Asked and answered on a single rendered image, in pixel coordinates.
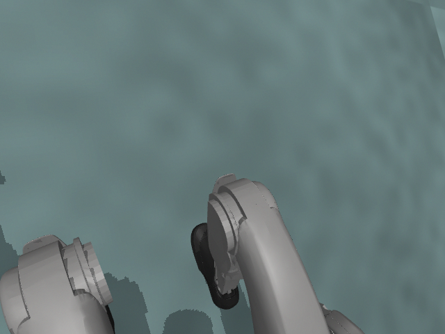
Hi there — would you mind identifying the right robot foot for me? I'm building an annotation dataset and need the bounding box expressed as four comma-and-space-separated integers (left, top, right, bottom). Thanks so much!
191, 223, 239, 310

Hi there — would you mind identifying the right robot hand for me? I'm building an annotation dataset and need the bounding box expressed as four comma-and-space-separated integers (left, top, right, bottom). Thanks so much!
320, 303, 365, 334

